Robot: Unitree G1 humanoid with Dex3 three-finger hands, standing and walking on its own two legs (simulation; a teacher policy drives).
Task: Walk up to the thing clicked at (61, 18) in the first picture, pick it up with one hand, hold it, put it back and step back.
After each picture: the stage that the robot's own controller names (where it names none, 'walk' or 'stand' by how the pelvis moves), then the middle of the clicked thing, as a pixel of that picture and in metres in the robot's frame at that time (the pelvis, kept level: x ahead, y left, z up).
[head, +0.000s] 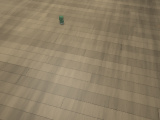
stand; (61, 20) +2.07 +0.26 -0.72
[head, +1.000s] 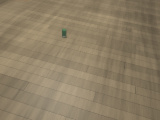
walk; (64, 33) +1.94 +0.17 -0.71
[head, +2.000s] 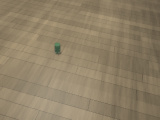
walk; (57, 48) +1.34 +0.20 -0.72
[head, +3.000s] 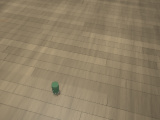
walk; (55, 88) +0.85 +0.21 -0.72
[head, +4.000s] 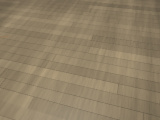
stand; out of the picture +0.48 +0.24 -0.69
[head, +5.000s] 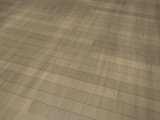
stand; out of the picture +0.45 +0.21 -0.72
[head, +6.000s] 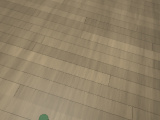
stand; out of the picture +0.37 +0.20 -0.70
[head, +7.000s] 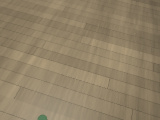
stand; out of the picture +0.42 +0.22 -0.69
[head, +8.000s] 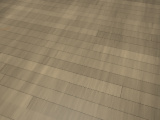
walk; out of the picture +0.40 +0.24 -0.69
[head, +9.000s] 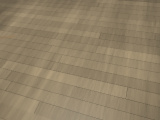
walk; out of the picture +0.38 +0.25 -0.71
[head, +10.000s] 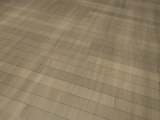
walk; out of the picture +0.39 +0.20 -0.71
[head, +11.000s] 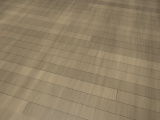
walk; out of the picture +0.39 +0.23 -0.69
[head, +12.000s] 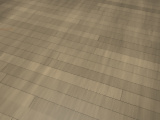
stand; out of the picture +0.41 +0.23 -0.71
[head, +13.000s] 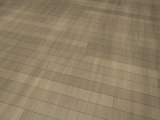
stand; out of the picture +0.36 +0.23 -0.72
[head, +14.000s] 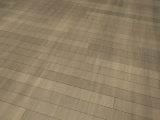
stand; out of the picture +0.37 +0.23 -0.72
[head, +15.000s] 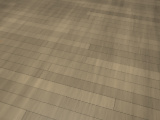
stand; out of the picture +0.36 +0.24 -0.73
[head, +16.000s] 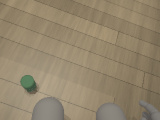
go down; (28, 83) +0.40 +0.26 -0.42
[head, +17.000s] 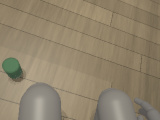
go down; (13, 69) +0.42 +0.29 -0.30
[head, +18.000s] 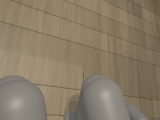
close in; out of the picture +0.38 +0.33 -0.23
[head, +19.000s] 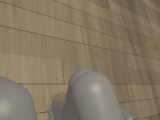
close; out of the picture +0.38 +0.34 -0.21
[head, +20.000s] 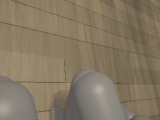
lift; out of the picture +0.36 +0.33 -0.22
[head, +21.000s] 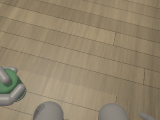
lift; (10, 86) +0.33 +0.23 -0.02
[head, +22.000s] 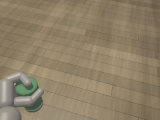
hold; (30, 95) +0.33 +0.18 +0.00
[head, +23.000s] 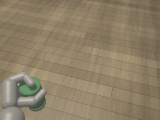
hold; (33, 94) +0.34 +0.17 +0.01
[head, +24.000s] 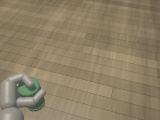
hold; (32, 95) +0.33 +0.18 +0.01
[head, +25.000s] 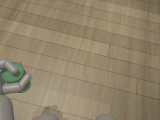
crouch; (17, 78) +0.38 +0.22 -0.06
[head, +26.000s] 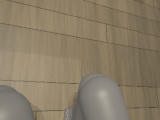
lower; out of the picture +0.40 +0.33 -0.19
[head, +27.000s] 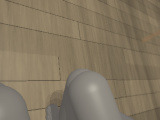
lower; out of the picture +0.38 +0.35 -0.22
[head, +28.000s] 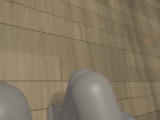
lower; out of the picture +0.38 +0.35 -0.22
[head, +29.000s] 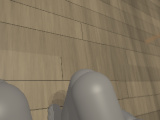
lower; out of the picture +0.37 +0.35 -0.22
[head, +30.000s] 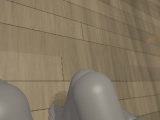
lower; out of the picture +0.37 +0.35 -0.22
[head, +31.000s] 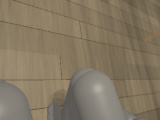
withdraw; out of the picture +0.36 +0.35 -0.22
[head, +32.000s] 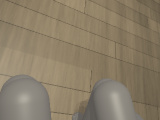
stand; out of the picture +0.38 +0.32 -0.25
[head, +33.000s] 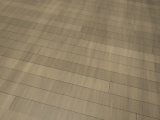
stand; out of the picture +0.37 +0.24 -0.63
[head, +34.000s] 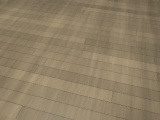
stand; out of the picture +0.38 +0.25 -0.66
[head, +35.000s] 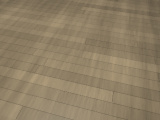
stand; out of the picture +0.37 +0.24 -0.67
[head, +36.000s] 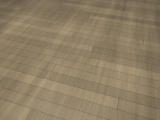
stand; out of the picture +0.39 +0.22 -0.72
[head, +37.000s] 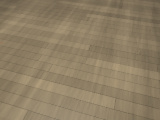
stand; out of the picture +0.37 +0.24 -0.73
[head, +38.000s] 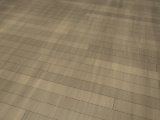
stand; out of the picture +0.36 +0.25 -0.73
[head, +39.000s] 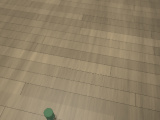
walk; (49, 114) +0.45 +0.24 -0.69
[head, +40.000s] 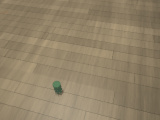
walk; (57, 87) +0.72 +0.25 -0.70
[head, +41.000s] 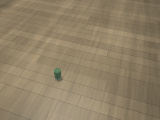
stand; (57, 74) +1.00 +0.23 -0.70
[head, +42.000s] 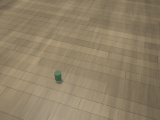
stand; (58, 76) +0.98 +0.22 -0.73
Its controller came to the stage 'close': yes
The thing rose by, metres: 0.71
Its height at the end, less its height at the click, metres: +0.00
